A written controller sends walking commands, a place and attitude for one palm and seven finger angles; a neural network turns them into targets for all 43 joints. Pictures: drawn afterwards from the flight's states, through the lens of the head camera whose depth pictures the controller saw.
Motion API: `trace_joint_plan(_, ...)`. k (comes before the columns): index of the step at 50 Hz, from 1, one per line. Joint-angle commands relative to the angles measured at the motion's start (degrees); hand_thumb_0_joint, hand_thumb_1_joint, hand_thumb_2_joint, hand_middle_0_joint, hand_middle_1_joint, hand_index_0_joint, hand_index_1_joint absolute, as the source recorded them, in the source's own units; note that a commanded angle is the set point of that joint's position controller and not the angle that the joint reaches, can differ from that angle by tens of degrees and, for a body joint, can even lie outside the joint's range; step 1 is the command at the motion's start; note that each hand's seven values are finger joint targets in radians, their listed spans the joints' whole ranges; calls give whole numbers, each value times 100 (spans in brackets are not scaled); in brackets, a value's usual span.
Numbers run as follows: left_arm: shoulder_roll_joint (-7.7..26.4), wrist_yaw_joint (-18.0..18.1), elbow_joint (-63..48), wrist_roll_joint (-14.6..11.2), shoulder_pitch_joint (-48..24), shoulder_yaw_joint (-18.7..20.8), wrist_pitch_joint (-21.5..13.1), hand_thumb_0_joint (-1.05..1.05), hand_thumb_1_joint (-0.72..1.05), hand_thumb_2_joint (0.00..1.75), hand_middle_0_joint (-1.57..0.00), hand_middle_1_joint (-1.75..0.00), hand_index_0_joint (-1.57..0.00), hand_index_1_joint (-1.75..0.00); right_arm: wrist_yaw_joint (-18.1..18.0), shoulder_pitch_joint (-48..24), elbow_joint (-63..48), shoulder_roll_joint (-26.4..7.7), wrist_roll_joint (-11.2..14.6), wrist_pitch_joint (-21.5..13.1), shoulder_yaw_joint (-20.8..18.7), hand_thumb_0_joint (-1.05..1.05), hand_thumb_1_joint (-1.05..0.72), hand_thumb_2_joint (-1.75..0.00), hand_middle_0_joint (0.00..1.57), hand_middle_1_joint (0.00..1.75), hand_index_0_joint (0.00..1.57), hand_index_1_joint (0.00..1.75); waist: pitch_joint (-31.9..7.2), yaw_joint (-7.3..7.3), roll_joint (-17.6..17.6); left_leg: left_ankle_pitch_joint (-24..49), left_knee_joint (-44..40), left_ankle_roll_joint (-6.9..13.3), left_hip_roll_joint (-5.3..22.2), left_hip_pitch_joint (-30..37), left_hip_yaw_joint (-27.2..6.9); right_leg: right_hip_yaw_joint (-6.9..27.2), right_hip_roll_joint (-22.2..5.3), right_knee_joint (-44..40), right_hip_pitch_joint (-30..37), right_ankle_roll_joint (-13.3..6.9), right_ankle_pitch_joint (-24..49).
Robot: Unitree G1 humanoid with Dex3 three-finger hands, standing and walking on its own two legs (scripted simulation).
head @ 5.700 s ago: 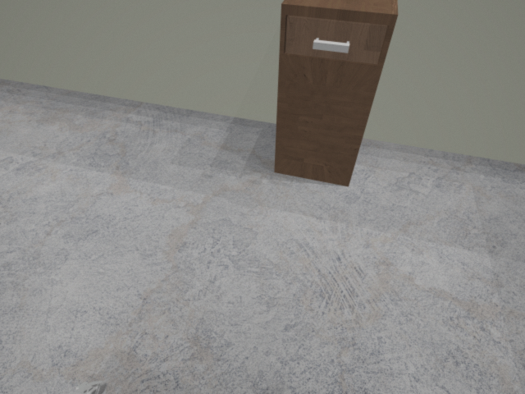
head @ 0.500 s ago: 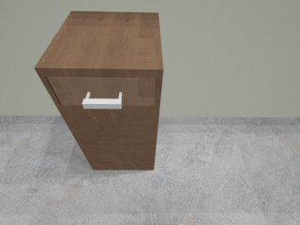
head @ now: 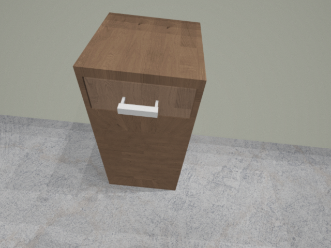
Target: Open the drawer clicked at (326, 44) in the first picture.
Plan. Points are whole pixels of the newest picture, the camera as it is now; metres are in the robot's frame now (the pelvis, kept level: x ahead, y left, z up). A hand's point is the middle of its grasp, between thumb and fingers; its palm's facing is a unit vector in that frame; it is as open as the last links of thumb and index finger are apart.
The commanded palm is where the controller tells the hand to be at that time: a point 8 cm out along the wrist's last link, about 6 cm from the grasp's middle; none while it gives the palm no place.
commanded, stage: come to a stop and stand still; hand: left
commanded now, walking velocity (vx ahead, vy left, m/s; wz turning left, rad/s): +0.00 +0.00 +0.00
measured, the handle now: (139, 105) +0.55 +0.14 -0.01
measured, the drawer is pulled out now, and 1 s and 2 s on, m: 0.00 0.00 0.00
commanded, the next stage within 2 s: look again from close up in 0.60 s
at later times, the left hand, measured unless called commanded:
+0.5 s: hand out of the picture -0.02 +0.15 -0.17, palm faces +0.00 -0.98 -0.18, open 7.3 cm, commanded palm none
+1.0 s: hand out of the picture +0.00 +0.16 -0.17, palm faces +0.04 -0.98 -0.21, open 7.4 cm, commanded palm none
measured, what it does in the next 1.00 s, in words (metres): steps on the spot: right foot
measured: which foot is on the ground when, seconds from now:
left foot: down 0.00-1.00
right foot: up 0.00-0.14, down 0.16-1.00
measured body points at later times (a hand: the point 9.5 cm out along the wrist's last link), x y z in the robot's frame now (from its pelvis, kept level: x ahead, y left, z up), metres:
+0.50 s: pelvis -0.02 -0.01 +0.01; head -0.02 -0.02 +0.46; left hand -0.02 +0.20 -0.15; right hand -0.05 -0.23 -0.16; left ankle -0.01 +0.10 -0.74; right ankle -0.03 -0.12 -0.74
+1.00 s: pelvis -0.03 -0.01 +0.00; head -0.05 -0.01 +0.45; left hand +0.00 +0.22 -0.16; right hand +0.00 -0.24 -0.16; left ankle -0.01 +0.10 -0.74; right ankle -0.03 -0.12 -0.74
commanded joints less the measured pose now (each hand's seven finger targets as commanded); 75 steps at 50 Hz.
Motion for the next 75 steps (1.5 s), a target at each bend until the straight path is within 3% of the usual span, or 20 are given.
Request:
trace_joint_plan(1,97,-15,-151,-62,170,-139,-205,0,90,90,-20,-30,-20,-30,-122,112,-115,-836,35,-183,-142,0,-90,-90,20,30,20,30,-155,-97,1136,2814,-1170,732,1235,750,-785,-102,-87,-567,68,89,-197)
trace_joint_plan(2,78,-3,-158,-75,48,-182,-232,0,90,90,-20,-30,-20,-30,-123,289,-17,-841,36,-183,-150,0,-90,-90,20,30,20,30,-190,-206,1120,3223,-1081,771,1293,917,-856,-148,-101,-1036,261,96,-286)
trace_joint_plan(5,82,30,84,-98,386,-231,-296,0,90,90,-20,-30,-20,-30,-105,404,183,-841,87,-188,-160,0,-90,-90,20,30,20,30,-331,-124,914,3398,-811,600,1166,950,-803,-218,-79,-2461,1050,78,608)
trace_joint_plan(6,121,50,221,-98,611,-250,-348,0,90,90,-20,-30,-20,-30,-101,377,221,-772,123,-206,-132,0,-90,-90,20,30,20,30,-434,-50,695,2977,-618,404,1003,789,-730,-101,-183,-3129,1517,45,1369)
trace_joint_plan(8,322,85,347,-96,575,-282,-421,0,90,90,-20,-30,-20,-30,-62,385,254,-525,178,-231,-73,0,-90,-90,20,30,20,30,-278,-222,206,1675,-703,8,583,368,-462,410,-771,-3068,1710,-221,2571)
trace_joint_plan(11,183,88,427,-103,443,-313,-431,0,90,90,-20,-30,-20,-30,-56,417,444,-506,118,-170,-36,0,-90,-90,20,30,20,30,-88,-251,-420,1144,-880,-51,522,554,-392,406,-625,-3096,1264,-280,1975)
trace_joint_plan(16,81,99,522,-117,528,-342,-401,0,90,90,-20,-30,-20,-30,-47,505,700,-458,111,-189,51,0,-90,-90,20,30,20,30,287,-175,42,655,-1176,-29,537,374,-430,361,-483,-3333,1135,-215,1040)
trace_joint_plan(22,-9,104,609,-126,651,-335,-387,0,90,90,-20,-30,-20,-30,-71,748,856,-321,91,-178,92,0,-90,-90,20,30,20,30,475,-144,344,243,-1325,-50,508,90,-450,363,-426,-3412,1135,-235,756)
trace_joint_plan(34,-171,116,646,-139,831,-334,-438,0,90,90,-20,-30,-20,-30,-101,1133,983,-126,87,-204,90,0,-90,-90,20,30,20,30,371,-147,209,499,-1171,-61,522,128,-398,340,-410,-3409,1140,-271,879)
trace_joint_plan(35,793,95,40,2,637,-371,-567,0,90,90,-20,-30,-20,-30,-2,915,283,-808,27,-242,4,0,-90,-90,20,30,20,30,843,-301,-94,887,-805,-107,294,-195,-617,233,-228,-3065,1025,-390,1101)
trace_joint_plan(36,361,127,108,-68,722,-252,-581,0,90,90,-20,-30,-20,-30,-69,826,160,-727,-25,-356,-4,0,-90,-90,20,30,20,30,38,-168,496,646,-517,-31,497,-197,-525,308,-488,-2857,1240,-417,866)
trace_joint_plan(37,356,126,50,-74,796,-276,-599,0,90,90,-20,-30,-20,-30,-105,935,134,-538,-22,-363,9,0,-90,-90,20,30,20,30,-548,-226,506,859,-243,5,388,-23,-577,433,-535,-2857,1440,-494,1193)
trace_joint_plan(38,211,121,33,-86,854,-267,-593,0,90,90,-20,-30,-20,-30,-124,1052,110,-419,-13,-332,18,0,-90,-90,20,30,20,30,-600,-246,415,699,-89,-6,334,-83,-498,557,-633,-2970,1381,-530,1050)
trace_joint_plan(41,165,129,-98,-73,809,-280,-531,0,90,90,-20,-30,-20,-30,-82,1215,46,-266,-17,-214,51,0,-90,-90,20,30,20,30,87,-310,-281,421,112,-10,207,-344,-353,680,-727,-3249,870,-593,550)
trace_joint_plan(45,160,136,-229,-71,885,-278,-502,0,90,90,-20,-30,-20,-30,-67,1162,1,-379,14,-225,59,0,-90,-90,20,30,20,30,310,-229,358,916,-221,36,387,-355,-463,338,-420,-2835,975,-493,1227)
trace_joint_plan(55,207,127,-343,-76,894,-311,-436,0,90,90,-20,-30,-20,-30,-38,720,-69,-615,36,-203,57,0,-90,-90,20,30,20,30,286,-142,372,846,-542,45,487,-356,-560,215,-347,-2821,1209,-316,1298)
trace_joint_plan(66,102,113,-108,-59,992,-342,-430,0,90,90,-20,-30,-20,-30,-4,625,133,-652,58,-182,61,0,-90,-90,20,30,20,30,332,-134,355,-16,-1094,39,527,-427,-702,161,-355,-3073,1273,-214,932)
trace_joint_plan(69,10,85,33,-35,1138,-348,-420,0,90,90,-20,-30,-20,-30,-10,701,254,-677,39,-158,31,0,-90,-90,20,30,20,30,347,-147,381,-903,-1325,62,581,-463,-810,67,-267,-3100,1208,-178,303)
trace_joint_plan(72,-91,29,58,39,1260,-298,-329,0,90,90,-20,-30,-20,-30,-47,793,319,-874,7,-87,-75,0,-90,-90,20,30,20,30,551,-150,705,-2183,-1827,226,907,-813,-1227,-303,-5,-2598,1066,-146,-167)
trace_joint_plan(75,-227,-46,70,80,1460,-260,-266,0,90,90,-20,-30,-20,-30,-91,783,301,-1006,-2,-64,-175,0,-90,-90,20,30,20,30,631,-91,785,-2518,-1979,411,1178,-1052,-1494,-462,135,-2142,1063,-180,32)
